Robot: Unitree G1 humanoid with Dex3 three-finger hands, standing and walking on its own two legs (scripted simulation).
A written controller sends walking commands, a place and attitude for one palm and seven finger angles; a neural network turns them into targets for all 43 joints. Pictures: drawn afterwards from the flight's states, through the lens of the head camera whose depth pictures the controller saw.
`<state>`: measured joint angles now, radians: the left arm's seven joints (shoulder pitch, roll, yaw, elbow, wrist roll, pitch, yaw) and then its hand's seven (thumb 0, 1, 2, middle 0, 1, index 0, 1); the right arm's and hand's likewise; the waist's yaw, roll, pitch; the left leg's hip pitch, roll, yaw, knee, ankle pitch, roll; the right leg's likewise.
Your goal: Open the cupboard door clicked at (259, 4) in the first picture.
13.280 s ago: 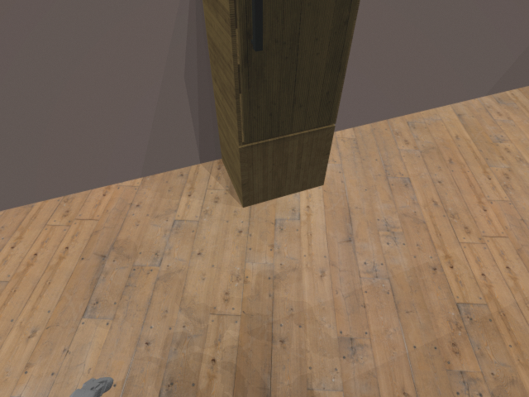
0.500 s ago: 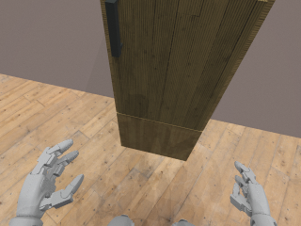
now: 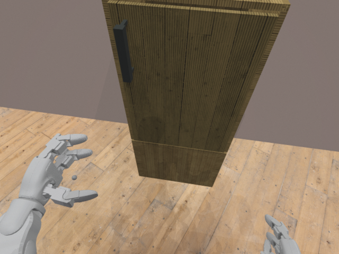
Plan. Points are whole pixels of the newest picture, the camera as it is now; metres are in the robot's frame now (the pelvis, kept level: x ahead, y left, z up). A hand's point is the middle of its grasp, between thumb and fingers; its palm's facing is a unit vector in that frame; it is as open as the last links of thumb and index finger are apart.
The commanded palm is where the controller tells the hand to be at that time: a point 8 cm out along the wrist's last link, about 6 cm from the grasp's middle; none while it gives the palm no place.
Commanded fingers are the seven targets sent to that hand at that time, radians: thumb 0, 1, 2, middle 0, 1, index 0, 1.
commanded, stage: raise the hand with hooked fingers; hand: left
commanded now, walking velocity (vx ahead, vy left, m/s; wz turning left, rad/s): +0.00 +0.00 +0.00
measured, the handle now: (126, 52) +0.60 +0.17 +0.16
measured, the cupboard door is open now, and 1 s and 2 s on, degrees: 0 0 0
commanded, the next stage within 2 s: move the hooked fingers beside the handle in 1.06 s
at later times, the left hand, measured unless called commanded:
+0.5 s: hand (50, 127) +0.30 +0.26 +0.17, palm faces -0.01 -1.00 -0.09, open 13.9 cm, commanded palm +0.28 +0.30 +0.18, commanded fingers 0.00 -0.50 0.30 -0.30 -1.20 -0.30 -1.20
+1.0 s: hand (58, 122) +0.32 +0.24 +0.18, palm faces +0.00 -1.00 -0.07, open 14.0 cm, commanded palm +0.28 +0.29 +0.18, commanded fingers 0.00 -0.50 0.30 -0.30 -1.20 -0.30 -1.20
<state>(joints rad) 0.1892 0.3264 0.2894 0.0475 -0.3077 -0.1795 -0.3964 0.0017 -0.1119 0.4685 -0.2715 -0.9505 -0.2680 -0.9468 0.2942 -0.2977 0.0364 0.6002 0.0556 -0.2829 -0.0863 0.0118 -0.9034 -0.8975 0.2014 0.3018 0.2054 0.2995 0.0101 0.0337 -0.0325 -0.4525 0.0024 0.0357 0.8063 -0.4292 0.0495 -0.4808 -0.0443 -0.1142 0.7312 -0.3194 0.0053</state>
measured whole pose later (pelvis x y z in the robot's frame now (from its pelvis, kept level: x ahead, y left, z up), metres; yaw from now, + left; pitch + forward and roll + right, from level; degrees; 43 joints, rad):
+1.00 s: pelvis +0.02 -0.03 +0.03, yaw -1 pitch +0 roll -1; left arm -0.17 0.46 0.46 0.30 -0.32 0.03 -0.52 -0.01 -0.50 0.30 -0.30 -1.20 -0.30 -1.20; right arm 0.26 -0.29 0.07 0.58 0.07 -0.21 -0.10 0.01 -0.90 -0.90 0.20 0.30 0.20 0.30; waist 0.03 0.05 0.00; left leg -0.20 0.02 0.04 0.53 -0.32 0.01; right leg -0.26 -0.01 -0.11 0.50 -0.24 -0.03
